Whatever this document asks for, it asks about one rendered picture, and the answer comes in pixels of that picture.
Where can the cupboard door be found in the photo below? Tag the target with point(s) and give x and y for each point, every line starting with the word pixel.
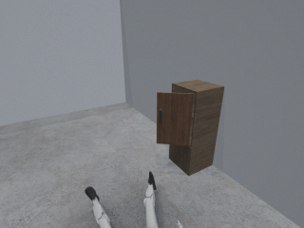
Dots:
pixel 176 117

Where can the right robot shin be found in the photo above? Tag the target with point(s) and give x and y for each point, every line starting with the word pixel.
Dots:
pixel 150 193

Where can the left robot foot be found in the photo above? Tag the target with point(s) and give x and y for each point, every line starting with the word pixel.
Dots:
pixel 91 193

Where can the handle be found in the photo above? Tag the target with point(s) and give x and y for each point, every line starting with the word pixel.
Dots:
pixel 160 116

